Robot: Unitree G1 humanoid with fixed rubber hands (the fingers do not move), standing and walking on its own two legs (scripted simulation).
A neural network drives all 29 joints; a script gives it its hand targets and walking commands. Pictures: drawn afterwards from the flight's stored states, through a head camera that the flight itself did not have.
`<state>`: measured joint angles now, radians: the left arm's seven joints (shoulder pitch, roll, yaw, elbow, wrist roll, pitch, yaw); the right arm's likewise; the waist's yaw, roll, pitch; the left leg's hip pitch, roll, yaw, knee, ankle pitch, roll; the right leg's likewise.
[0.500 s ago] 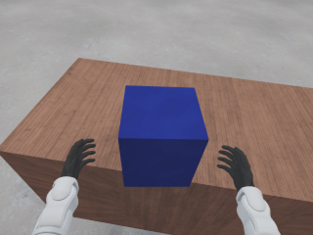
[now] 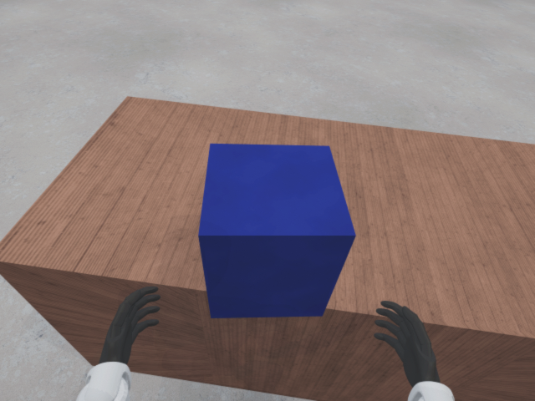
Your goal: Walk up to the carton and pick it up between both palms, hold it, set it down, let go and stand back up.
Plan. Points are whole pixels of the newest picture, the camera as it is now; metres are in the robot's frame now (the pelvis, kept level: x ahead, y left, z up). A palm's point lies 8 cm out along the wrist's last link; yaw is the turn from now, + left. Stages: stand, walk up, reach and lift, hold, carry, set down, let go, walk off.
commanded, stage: set down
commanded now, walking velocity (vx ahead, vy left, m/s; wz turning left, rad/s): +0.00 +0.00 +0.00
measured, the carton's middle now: (268, 233) +0.40 +0.03 +0.01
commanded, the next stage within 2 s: let go in 1.18 s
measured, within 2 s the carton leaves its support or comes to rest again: neither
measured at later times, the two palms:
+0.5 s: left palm (115, 371) +0.17 +0.23 -0.05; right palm (419, 388) +0.19 -0.21 -0.04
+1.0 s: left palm (120, 382) +0.16 +0.23 -0.07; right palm out of the picture +0.16 -0.22 -0.07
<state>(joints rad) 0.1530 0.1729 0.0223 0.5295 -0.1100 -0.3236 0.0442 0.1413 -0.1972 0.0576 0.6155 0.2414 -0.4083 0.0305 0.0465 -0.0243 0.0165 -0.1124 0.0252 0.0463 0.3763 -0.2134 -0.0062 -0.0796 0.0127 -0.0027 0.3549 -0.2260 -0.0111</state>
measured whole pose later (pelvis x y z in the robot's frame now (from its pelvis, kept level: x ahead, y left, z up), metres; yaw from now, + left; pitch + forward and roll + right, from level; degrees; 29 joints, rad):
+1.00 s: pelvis +0.00 +0.00 +0.00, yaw -1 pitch -5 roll +0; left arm 0.19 0.19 0.03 0.53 0.00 0.05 0.00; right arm 0.18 -0.19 0.00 0.68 0.03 -0.20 0.01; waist 0.02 -0.02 0.07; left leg -0.06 0.03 0.05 0.34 -0.20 -0.01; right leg -0.03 0.02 0.01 0.32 -0.21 -0.01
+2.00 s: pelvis -0.01 +0.00 -0.01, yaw -3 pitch +1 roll -1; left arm 0.25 0.23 0.02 0.66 0.04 -0.01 -0.01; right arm 0.28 -0.25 -0.05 0.75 -0.04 0.01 0.02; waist 0.00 0.00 0.01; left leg -0.26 0.05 0.08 0.53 -0.28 0.00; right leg -0.25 0.03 0.03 0.50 -0.26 -0.01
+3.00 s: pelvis -0.02 +0.01 -0.01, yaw -5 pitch +0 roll +0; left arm 0.29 0.20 0.01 0.76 0.03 -0.01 0.02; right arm 0.32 -0.22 -0.04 0.82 -0.03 0.01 -0.01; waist -0.02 0.00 0.01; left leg -0.25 0.04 0.12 0.50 -0.25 0.01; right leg -0.27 0.03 0.08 0.50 -0.24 0.01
